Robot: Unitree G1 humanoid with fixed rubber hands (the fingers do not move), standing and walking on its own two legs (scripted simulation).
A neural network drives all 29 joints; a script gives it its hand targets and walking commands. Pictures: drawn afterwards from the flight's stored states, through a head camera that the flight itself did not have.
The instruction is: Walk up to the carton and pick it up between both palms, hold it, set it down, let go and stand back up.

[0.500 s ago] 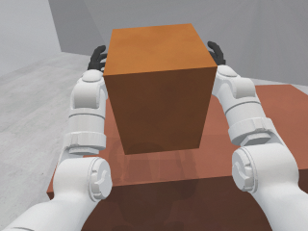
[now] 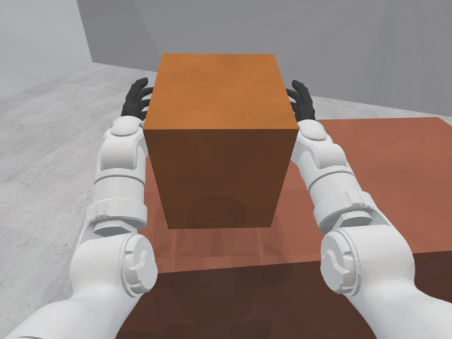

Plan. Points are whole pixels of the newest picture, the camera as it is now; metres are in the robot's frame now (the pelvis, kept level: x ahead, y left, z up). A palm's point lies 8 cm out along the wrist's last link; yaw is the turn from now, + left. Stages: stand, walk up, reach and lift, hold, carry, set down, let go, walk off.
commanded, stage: set down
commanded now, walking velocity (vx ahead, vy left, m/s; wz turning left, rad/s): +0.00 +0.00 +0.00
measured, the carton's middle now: (219, 144) +0.40 +0.02 +0.20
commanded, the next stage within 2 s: none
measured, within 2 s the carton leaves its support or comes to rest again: neither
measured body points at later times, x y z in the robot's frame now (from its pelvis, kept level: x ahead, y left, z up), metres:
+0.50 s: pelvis +0.01 +0.00 +0.00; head -0.04 +0.01 +0.45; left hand +0.43 +0.16 +0.21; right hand +0.42 -0.14 +0.21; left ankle +0.04 +0.11 -0.75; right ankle +0.00 -0.12 -0.75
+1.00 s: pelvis +0.01 +0.00 +0.00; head -0.03 +0.01 +0.45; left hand +0.44 +0.16 +0.19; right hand +0.43 -0.14 +0.18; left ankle +0.04 +0.11 -0.75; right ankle +0.00 -0.12 -0.75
